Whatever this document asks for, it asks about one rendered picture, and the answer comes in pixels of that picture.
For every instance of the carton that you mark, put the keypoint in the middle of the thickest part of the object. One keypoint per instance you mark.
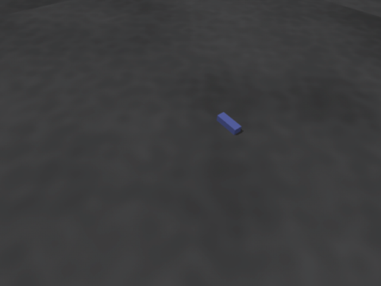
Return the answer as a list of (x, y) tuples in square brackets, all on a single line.
[(229, 123)]

